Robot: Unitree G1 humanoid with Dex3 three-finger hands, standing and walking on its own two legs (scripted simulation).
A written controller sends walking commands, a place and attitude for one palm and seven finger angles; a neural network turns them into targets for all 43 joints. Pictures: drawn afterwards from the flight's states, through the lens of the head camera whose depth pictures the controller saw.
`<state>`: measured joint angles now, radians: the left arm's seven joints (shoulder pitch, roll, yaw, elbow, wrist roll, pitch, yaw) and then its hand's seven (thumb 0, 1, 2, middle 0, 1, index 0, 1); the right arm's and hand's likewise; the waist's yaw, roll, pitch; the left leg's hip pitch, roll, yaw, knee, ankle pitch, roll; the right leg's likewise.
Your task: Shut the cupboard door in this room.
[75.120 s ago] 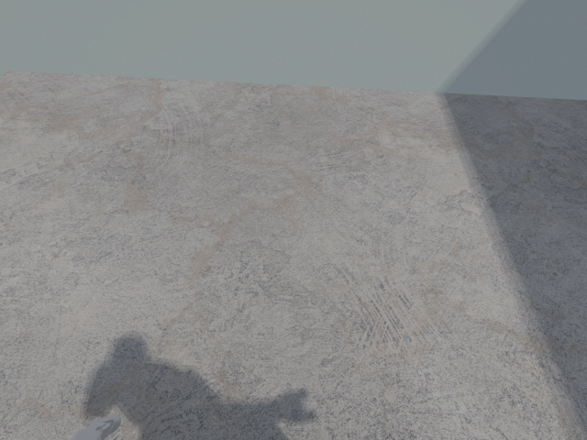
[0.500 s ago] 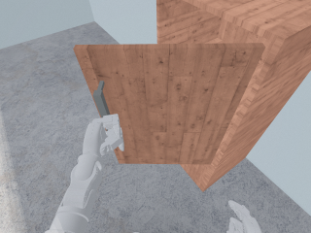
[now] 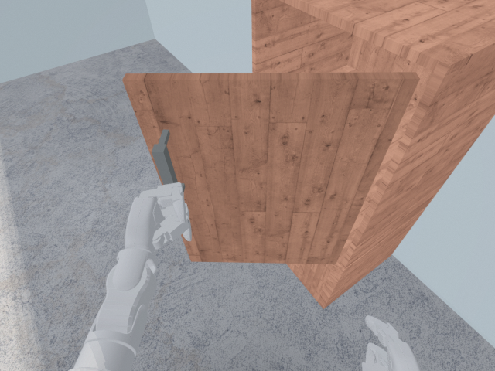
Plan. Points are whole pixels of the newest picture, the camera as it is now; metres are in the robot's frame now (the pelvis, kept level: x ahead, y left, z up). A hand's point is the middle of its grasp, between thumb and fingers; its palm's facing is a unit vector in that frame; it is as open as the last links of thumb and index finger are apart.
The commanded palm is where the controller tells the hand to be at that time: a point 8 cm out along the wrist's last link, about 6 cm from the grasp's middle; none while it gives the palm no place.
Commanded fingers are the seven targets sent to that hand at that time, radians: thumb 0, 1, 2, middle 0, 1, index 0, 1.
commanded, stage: push the door shut along its arc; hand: left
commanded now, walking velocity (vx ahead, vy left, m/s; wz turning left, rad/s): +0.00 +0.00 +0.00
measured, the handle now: (172, 172) +0.44 +0.16 +0.08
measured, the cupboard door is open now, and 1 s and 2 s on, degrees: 54 41 27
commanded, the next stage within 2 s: pull the fist back off the door in 1.82 s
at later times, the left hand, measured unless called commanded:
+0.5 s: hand (188, 192) +0.38 +0.12 +0.09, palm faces -0.14 -0.99 -0.04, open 3.1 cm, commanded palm +0.37 +0.17 +0.08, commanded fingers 0.00 0.90 0.90 -1.30 -1.50 -1.30 -1.50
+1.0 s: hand (209, 164) +0.45 +0.09 +0.08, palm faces -0.26 -0.96 -0.04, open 3.1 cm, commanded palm +0.45 +0.14 +0.08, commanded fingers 0.00 0.90 0.90 -1.30 -1.50 -1.30 -1.50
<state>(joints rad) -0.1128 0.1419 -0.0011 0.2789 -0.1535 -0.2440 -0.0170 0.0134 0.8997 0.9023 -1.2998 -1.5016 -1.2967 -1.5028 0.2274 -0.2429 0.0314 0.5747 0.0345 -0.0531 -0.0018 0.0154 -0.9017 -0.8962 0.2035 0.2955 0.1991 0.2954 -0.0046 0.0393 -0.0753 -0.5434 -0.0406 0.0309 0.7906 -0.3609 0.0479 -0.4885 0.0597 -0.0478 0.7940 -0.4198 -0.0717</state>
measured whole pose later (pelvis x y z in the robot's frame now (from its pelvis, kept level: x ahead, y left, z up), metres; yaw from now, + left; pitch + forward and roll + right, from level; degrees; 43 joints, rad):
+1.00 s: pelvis -0.01 +0.02 -0.01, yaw +0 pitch +13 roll -1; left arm -0.85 0.27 0.12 1.09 -0.15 -0.37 -0.23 0.01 0.90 0.90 -1.30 -1.50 -1.30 -1.50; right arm 0.35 -0.27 0.02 0.67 0.03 -0.05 0.01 0.01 -0.90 -0.90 0.21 0.30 0.20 0.30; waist -0.12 0.03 -0.08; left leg -0.75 -0.04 0.04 0.88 -0.36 0.08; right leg -0.69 0.05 -0.05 0.88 -0.42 -0.05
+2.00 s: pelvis -0.01 +0.00 -0.05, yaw +0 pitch +24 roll -2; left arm -1.31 0.33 0.19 1.33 -0.12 -0.22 -0.19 0.02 0.97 1.00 -1.30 -1.50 -1.30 -1.50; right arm 0.38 -0.29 0.01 0.72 -0.01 -0.08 0.01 0.01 -0.90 -0.90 0.20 0.30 0.20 0.30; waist -0.21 0.07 -0.11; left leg -1.07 -0.02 0.00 1.06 -0.42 0.05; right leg -0.99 0.07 -0.10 1.03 -0.47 -0.08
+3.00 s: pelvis +0.00 +0.00 -0.01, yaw -1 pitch +14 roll +0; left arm -0.79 0.03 0.10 1.01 -0.07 -0.31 0.24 0.01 0.90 0.90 -1.30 -1.50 -1.30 -1.50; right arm 0.33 -0.22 0.01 0.65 -0.02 0.03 0.07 0.01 -0.90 -0.90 0.20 0.30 0.20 0.30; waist -0.10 0.05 -0.12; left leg -0.71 -0.03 0.05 0.84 -0.37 0.05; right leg -0.67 0.07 -0.03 0.85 -0.42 -0.07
